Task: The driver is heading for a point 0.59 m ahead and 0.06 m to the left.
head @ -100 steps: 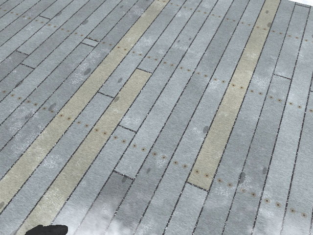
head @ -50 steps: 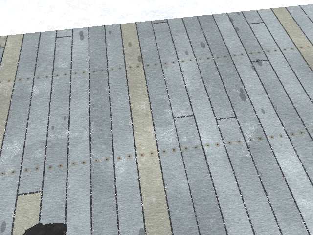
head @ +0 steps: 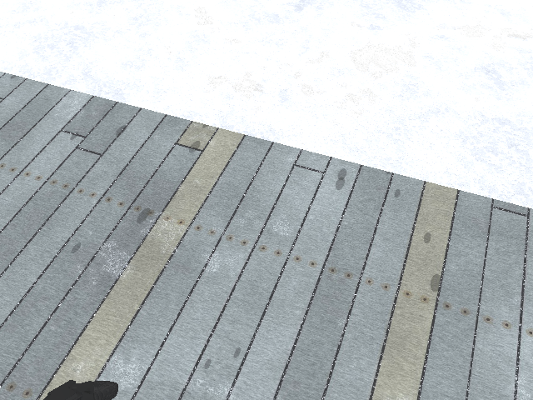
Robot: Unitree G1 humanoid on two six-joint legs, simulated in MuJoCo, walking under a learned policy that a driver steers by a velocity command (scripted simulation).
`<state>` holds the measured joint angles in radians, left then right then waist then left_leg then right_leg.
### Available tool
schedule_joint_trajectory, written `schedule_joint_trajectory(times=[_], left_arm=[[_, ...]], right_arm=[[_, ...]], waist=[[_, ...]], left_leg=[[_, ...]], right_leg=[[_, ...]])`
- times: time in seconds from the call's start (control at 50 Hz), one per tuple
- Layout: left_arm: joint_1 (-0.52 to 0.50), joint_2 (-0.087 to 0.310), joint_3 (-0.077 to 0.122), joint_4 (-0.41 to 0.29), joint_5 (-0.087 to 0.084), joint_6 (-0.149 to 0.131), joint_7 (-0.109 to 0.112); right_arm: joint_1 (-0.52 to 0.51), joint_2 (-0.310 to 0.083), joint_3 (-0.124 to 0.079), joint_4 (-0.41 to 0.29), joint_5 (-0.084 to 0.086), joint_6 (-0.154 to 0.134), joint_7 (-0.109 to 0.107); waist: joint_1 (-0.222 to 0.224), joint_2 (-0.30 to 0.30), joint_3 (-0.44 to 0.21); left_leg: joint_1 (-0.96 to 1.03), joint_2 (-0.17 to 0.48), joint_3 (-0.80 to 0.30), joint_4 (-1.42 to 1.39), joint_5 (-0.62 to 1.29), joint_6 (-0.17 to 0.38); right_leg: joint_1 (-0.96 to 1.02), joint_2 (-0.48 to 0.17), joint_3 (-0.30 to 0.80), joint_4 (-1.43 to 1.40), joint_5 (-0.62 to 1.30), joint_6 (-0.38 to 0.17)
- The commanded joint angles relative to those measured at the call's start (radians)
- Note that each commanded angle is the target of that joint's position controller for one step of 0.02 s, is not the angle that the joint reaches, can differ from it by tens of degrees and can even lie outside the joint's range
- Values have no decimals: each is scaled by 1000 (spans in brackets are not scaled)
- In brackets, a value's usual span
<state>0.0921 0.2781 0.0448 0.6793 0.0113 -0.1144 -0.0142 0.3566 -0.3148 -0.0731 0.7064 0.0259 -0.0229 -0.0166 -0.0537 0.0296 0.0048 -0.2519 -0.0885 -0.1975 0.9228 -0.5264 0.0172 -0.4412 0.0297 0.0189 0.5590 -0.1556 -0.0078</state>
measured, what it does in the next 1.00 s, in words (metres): walks ahead: left foot, then right foot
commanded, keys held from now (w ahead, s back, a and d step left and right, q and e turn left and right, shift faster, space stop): q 0.50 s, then w+q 0.02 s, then w+e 0.48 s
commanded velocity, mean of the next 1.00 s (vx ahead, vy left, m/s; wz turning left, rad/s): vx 0.24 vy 0.00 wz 0.27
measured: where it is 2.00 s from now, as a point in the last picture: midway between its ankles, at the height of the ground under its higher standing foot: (239, 386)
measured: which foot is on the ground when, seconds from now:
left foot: up 0.00-0.38, down 0.40-0.82, up 0.84-1.00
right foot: down 0.00-0.42, up 0.44-0.80, down 0.82-1.00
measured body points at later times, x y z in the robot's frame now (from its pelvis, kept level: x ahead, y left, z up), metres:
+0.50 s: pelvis +0.13 +0.03 +0.01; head +0.17 +0.06 +0.45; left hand +0.17 +0.35 -0.11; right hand +0.39 -0.18 -0.06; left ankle +0.17 +0.14 -0.72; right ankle +0.10 -0.13 -0.65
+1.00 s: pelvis +0.26 +0.02 +0.02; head +0.28 -0.01 +0.47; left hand +0.21 +0.29 -0.09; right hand +0.50 -0.20 -0.08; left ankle +0.27 +0.18 -0.66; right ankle +0.25 -0.08 -0.72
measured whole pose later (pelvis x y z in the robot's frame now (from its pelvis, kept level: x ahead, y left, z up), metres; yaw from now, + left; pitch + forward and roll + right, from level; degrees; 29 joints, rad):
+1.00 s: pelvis +0.26 +0.02 +0.02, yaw +12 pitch +2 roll +2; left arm 0.42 0.25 0.03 0.84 -0.01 -0.06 -0.01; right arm 0.18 -0.30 -0.07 0.67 0.00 -0.08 0.01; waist 0.06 0.03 -0.02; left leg -0.53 0.00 -0.03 0.91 -0.25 0.01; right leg -0.17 0.02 0.06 0.40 -0.26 -0.05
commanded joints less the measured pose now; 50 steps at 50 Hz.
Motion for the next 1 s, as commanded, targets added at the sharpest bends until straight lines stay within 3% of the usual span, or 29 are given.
schedule_joint_trajectory(times=[0.02,0.04,0.06,0.1,0.18,0.26,0.34,0.38,0.4,0.42,0.44,0.46,0.48,0.5,0.52,0.54,0.58,0.64,0.7,0.74,0.8,0.82,0.84,0.86,0.88,0.9,0.94,0.96,1.0], left_arm=[[159,135,47,-37,2,13,11],[116,110,38,-37,4,21,11],[89,95,31,-32,8,25,13],[68,113,38,-10,7,26,15],[58,166,58,21,-5,48,33],[31,181,62,41,-18,68,38],[45,213,74,61,-44,79,26],[32,210,75,64,-59,84,25],[77,182,69,79,-52,82,22],[83,134,49,46,-5,79,19],[100,110,32,13,19,80,16],[58,169,49,32,1,87,12],[31,168,50,22,-20,93,13],[37,153,49,35,-14,98,24],[9,156,51,33,5,105,34],[52,153,50,41,-8,110,28],[90,140,42,62,-18,107,15],[43,96,21,58,-15,87,2],[27,114,20,50,-27,77,-5],[52,118,21,56,-30,71,-9],[178,103,22,109,-27,64,-9],[243,108,24,132,-29,63,-7],[326,160,32,145,-26,57,2],[355,275,62,138,-12,53,-7],[325,234,52,115,-1,40,-9],[294,189,41,101,-5,32,-5],[284,166,36,88,-21,35,3],[307,152,31,88,-24,39,10],[311,145,30,89,-21,47,24]], right_arm=[[-28,-154,-30,-107,-5,-6,-7],[-58,-149,-35,-116,-15,5,-9],[-57,-133,-39,-122,-17,16,-9],[-40,-79,-27,-126,-4,36,-4],[-104,-42,-14,-156,-11,49,4],[-175,-44,-16,-175,-13,51,28],[-226,-70,-32,-212,-12,62,49],[-172,-86,-47,-205,-14,63,51],[-95,-133,-67,-185,-20,60,38],[-18,-253,-96,-192,-28,59,12],[-65,-286,-89,-221,-49,49,13],[-75,-204,-68,-222,-36,35,24],[-115,-175,-55,-213,-29,24,25],[-155,-162,-54,-207,-18,23,22],[-181,-131,-45,-202,-4,30,15],[-191,-149,-44,-208,-14,30,9],[-211,-115,-33,-204,-24,24,3],[-172,-126,-31,-163,-32,7,4],[-143,-155,-35,-129,-33,-8,13],[-152,-155,-33,-113,-23,-13,19],[-195,-118,-20,-100,-16,-14,23],[-214,-80,-9,-103,-20,-17,22],[-230,-7,11,-120,-32,-23,24],[-264,-36,1,-173,-9,-45,22],[-280,-99,-15,-168,10,-64,19],[-268,-112,-22,-155,12,-75,24],[-281,-95,-23,-138,-27,-86,25],[-305,-76,-20,-142,-34,-92,28],[-324,-38,-13,-143,-28,-90,31]], waist=[[107,-139,-101],[88,-106,-64],[64,-114,-40],[44,-181,-22],[55,-146,-76],[72,-137,-73],[79,-141,-50],[38,-123,-68],[10,-58,-112],[-3,168,-185],[32,289,-285],[-15,122,-291],[13,89,-214],[38,27,-160],[45,-5,-137],[72,91,-141],[68,144,-134],[27,129,-110],[7,114,-66],[22,108,-36],[94,59,-21],[118,12,-2],[124,-174,-4],[132,-349,74],[131,-250,111],[111,-208,112],[110,-128,74],[118,-125,52],[112,-148,30]], left_leg=[[-502,86,38,388,23,-41],[-463,109,57,362,55,-53],[-426,134,67,330,76,-57],[-371,146,120,243,101,-74],[-352,159,150,48,257,-85],[-246,150,193,-137,393,-57],[-207,133,224,-277,325,-10],[-89,91,258,-429,389,32],[70,74,230,-513,555,73],[314,299,-80,-494,1036,174],[408,499,-399,-515,1037,404],[345,458,-320,-537,958,374],[273,399,-215,-536,878,311],[202,339,-158,-548,766,252],[153,287,-128,-592,534,200],[81,295,-127,-621,447,227],[39,262,-95,-677,200,227],[13,267,-76,-693,132,203],[2,314,-106,-712,34,202],[-23,325,-105,-717,-17,192],[-126,275,-18,-632,-67,140],[-175,232,38,-523,-53,105],[-285,130,172,-212,13,31],[-553,19,220,-23,-65,-1],[-630,82,121,92,-24,12],[-654,114,100,110,87,20],[-633,134,117,59,225,8],[-580,135,123,3,275,-6],[-500,112,144,-95,379,-38]], right_leg=[[522,-402,479,-209,113,-201],[428,-356,349,-206,294,-187],[354,-325,258,-219,391,-180],[278,-290,137,-254,493,-191],[327,-315,31,-280,557,-209],[321,-300,-77,-280,471,-183],[379,-331,-89,-199,438,-156],[372,-302,-131,-61,482,-111],[308,-240,-172,99,440,-58],[52,-149,-213,400,34,25],[-189,-6,-86,661,-540,74],[-199,-47,47,724,-514,71],[-209,-66,50,710,-444,57],[-209,-83,50,636,-376,55],[-189,-95,41,562,-302,46],[-128,-88,23,551,-256,55],[-72,-88,-4,422,-206,69],[2,-88,-28,250,-166,54],[17,-88,-30,169,-161,15],[54,-82,-41,116,-162,-17],[242,-42,-80,-11,-135,-68],[294,-63,-26,-71,-181,-91],[364,-234,254,-229,-321,-152],[421,-385,676,-408,-565,-298],[411,-411,736,-429,-622,-315],[428,-375,653,-407,-546,-281],[455,-306,503,-385,-326,-231],[454,-273,438,-375,-183,-217],[420,-224,350,-383,-54,-204]])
